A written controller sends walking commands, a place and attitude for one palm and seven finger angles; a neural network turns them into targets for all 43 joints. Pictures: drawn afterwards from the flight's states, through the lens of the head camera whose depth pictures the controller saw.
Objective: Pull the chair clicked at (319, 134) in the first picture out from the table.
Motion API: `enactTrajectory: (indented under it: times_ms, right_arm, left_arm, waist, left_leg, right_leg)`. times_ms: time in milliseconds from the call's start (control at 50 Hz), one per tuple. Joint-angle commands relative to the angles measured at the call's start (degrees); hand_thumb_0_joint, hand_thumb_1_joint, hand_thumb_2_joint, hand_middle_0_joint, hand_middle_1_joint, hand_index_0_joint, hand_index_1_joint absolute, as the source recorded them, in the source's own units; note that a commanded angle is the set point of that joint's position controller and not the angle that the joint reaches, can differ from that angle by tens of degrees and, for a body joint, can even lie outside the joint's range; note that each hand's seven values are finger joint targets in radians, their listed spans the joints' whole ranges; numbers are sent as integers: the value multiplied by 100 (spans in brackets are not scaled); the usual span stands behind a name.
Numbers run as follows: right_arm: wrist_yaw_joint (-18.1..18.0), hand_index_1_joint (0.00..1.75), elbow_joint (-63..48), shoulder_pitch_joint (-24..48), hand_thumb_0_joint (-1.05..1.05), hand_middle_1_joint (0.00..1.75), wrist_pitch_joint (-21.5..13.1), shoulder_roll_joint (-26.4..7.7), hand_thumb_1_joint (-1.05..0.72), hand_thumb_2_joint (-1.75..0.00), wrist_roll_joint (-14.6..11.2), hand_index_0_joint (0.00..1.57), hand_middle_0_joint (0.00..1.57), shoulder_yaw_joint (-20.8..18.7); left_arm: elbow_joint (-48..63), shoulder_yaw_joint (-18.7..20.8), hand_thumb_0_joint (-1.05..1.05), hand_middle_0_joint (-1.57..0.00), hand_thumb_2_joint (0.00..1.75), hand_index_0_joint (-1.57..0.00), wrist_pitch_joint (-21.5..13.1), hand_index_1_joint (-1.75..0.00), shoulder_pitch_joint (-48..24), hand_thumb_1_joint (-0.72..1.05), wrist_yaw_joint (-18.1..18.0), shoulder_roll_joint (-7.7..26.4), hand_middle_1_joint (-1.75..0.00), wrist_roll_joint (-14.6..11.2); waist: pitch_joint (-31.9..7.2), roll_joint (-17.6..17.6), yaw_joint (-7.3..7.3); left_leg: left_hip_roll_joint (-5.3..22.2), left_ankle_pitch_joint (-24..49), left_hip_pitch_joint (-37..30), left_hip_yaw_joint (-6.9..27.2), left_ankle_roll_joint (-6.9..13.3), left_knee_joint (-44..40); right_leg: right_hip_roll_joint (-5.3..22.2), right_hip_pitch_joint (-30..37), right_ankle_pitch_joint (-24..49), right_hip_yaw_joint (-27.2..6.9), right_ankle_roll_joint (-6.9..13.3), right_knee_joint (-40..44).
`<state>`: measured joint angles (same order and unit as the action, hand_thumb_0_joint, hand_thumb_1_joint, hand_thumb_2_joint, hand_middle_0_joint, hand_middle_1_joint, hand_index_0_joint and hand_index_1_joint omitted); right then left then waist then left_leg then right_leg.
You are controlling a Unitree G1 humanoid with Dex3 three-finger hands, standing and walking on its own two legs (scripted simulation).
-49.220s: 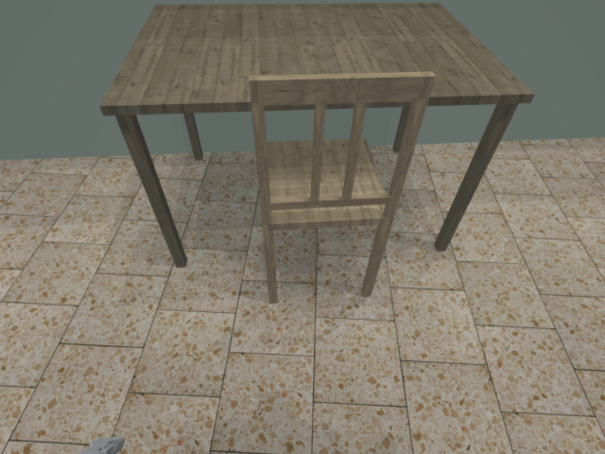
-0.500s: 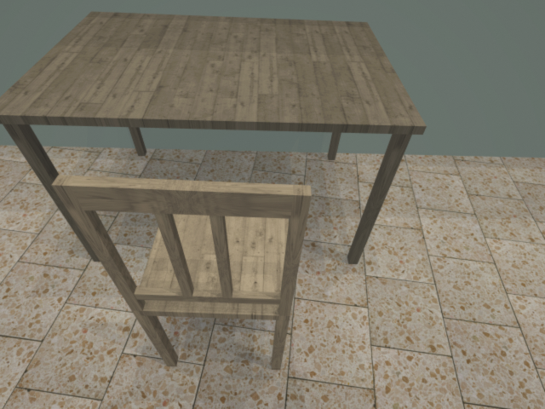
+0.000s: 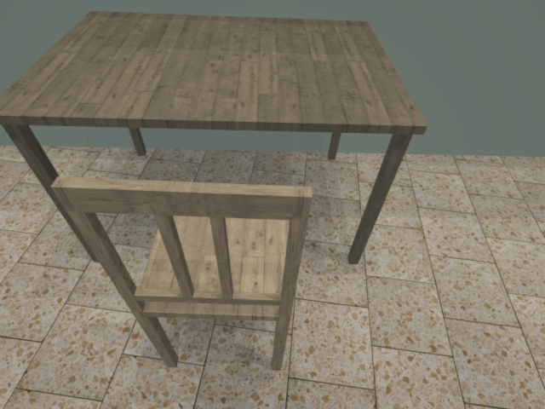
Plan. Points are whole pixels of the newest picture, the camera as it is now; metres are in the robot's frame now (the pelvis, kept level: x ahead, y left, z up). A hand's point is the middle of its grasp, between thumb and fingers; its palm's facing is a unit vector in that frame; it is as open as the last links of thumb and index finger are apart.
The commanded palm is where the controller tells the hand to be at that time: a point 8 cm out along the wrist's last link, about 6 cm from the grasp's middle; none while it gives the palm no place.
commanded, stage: look again from close up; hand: left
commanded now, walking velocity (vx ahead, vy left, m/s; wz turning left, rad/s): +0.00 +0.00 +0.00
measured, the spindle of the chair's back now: (177, 258) +0.40 +0.21 -0.09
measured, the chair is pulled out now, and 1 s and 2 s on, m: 0.23 0.23 0.23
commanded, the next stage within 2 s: shuffle to correct the standing spot in 0.44 s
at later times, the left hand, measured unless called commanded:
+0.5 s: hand out of the picture -0.03 +0.15 -0.18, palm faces +0.03 -0.99 -0.15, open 7.4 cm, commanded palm none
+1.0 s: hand out of the picture -0.03 +0.13 -0.18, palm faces -0.02 -0.97 -0.24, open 7.4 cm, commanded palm none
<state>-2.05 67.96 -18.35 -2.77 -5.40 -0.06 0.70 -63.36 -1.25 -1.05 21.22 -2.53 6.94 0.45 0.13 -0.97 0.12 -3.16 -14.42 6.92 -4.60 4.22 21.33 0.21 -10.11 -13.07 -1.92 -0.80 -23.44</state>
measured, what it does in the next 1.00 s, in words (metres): stands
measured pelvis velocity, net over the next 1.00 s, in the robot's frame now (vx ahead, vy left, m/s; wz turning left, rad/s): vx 0.00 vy -0.05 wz -0.04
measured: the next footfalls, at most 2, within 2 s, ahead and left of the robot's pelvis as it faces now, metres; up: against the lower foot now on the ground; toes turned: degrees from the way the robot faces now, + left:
left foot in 1.50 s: +0.01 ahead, +0.06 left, +0.00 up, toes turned +0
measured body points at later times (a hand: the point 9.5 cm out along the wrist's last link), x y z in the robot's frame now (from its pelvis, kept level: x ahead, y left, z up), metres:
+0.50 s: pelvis +0.00 +0.00 +0.00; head +0.00 +0.01 +0.45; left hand -0.03 +0.21 -0.17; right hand -0.03 -0.20 -0.16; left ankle -0.03 +0.07 -0.74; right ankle -0.01 -0.13 -0.74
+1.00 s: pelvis +0.00 -0.05 -0.01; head +0.02 -0.06 +0.44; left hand -0.03 +0.18 -0.16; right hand -0.02 -0.26 -0.18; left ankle -0.03 +0.07 -0.74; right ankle -0.01 -0.14 -0.74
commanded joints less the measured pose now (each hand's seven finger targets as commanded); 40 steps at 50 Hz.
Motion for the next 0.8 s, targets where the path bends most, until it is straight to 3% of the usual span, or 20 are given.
enactTrajectory:
  times_ms: [0,160,240,260,340,360,420,520,580,700,780]
  right_arm:
    - [-14,30,-32,-491,0,30,-38,-511,-90,-90,-23,20,20,-73]
    - [-15,30,-27,-499,0,30,-29,-519,-90,-90,-29,20,20,-81]
    - [-23,30,-7,-536,0,30,-52,-513,-90,-90,-26,20,20,-74]
    - [-23,30,-22,-499,0,30,-36,-517,-90,-90,-30,20,20,-75]
    - [-27,30,-14,-548,0,30,-49,-527,-90,-90,-27,20,20,-69]
    - [-29,30,-14,-521,0,30,-42,-519,-90,-90,-29,20,20,-72]
    - [-32,30,-9,-561,0,30,-55,-526,-90,-90,-26,20,20,-67]
    - [-23,30,-11,-543,0,30,-42,-515,-90,-90,-28,20,20,-67]
    - [-41,30,-36,-489,0,30,-32,-526,-90,-90,-35,20,20,-97]
    - [-108,30,-44,-332,0,30,48,-676,-90,-90,-27,20,20,-188]
    - [-152,30,-58,-224,0,30,118,-811,-90,-90,1,20,20,-293]
  left_arm:
    - [68,92,0,-20,90,-20,-61,-30,601,90,-48,410,-30,15]
    - [90,83,0,-20,90,-20,-59,-30,559,90,-45,429,-30,10]
    - [70,88,0,-20,90,-20,-68,-30,602,90,-51,420,-30,8]
    - [83,78,0,-20,90,-20,-56,-30,566,90,-50,418,-30,3]
    - [62,88,0,-20,90,-20,-52,-30,580,90,-50,414,-30,10]
    - [72,80,0,-20,90,-20,-47,-30,578,90,-49,409,-30,7]
    - [53,89,0,-20,90,-20,-59,-30,597,90,-54,412,-30,10]
    - [56,88,0,-20,90,-20,-47,-30,602,90,-54,406,-30,14]
    - [71,93,0,-20,90,-20,-17,-30,574,90,-41,390,-30,10]
    - [88,157,0,-20,90,-20,110,-30,569,90,-10,397,-30,24]
    - [163,251,0,-20,90,-20,230,-30,512,90,22,457,-30,86]
  waist:
    - [499,58,-31]
    - [549,132,-19]
    - [355,100,-13]
    - [527,154,-21]
    - [473,102,-16]
    - [568,229,-29]
    - [425,60,-17]
    - [587,52,-32]
    - [659,63,-6]
    - [579,460,-14]
    - [591,558,-6]
  left_leg:
    - [934,1111,13,845,-109,-436]
    - [923,1056,57,818,-110,-437]
    - [949,1291,-102,827,-119,-401]
    - [941,1160,12,832,-114,-436]
    - [972,1245,-47,849,-127,-465]
    - [963,1209,23,843,-117,-488]
    - [967,1391,-96,840,-122,-430]
    - [964,1079,30,861,-121,-509]
    - [1087,1096,22,959,-105,-567]
    - [1494,1272,-48,1257,-8,-688]
    - [1867,1279,145,1436,309,-680]
  right_leg:
    - [492,-425,816,-403,272,299]
    - [471,-405,797,-415,276,342]
    - [497,-347,888,-394,273,294]
    - [474,-404,780,-394,277,331]
    - [479,-404,782,-365,256,280]
    - [474,-420,742,-370,264,316]
    - [485,-364,880,-382,261,278]
    - [487,-444,688,-360,252,304]
    - [416,-566,655,-316,195,227]
    - [267,-769,242,-63,106,-259]
    - [223,-1059,-514,53,93,-1124]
